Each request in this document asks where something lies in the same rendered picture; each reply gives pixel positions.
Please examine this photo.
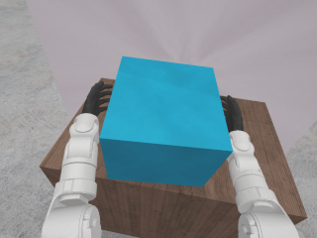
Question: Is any left robot forearm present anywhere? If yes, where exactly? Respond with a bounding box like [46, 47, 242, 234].
[41, 113, 99, 238]

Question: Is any right robot upper arm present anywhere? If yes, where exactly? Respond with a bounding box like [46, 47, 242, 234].
[238, 210, 298, 238]

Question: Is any right robot forearm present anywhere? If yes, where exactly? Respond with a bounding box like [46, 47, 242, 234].
[227, 130, 299, 238]

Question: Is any right robot hand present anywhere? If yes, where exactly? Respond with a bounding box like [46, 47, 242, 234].
[220, 95, 244, 133]

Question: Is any pedestal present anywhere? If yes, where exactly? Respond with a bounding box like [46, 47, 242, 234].
[39, 77, 308, 238]

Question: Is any left robot upper arm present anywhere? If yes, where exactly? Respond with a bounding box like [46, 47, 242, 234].
[42, 203, 102, 238]

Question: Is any carton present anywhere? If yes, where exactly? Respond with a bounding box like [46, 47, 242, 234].
[99, 56, 233, 187]

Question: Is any left robot hand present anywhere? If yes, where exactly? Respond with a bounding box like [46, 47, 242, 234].
[81, 80, 113, 117]

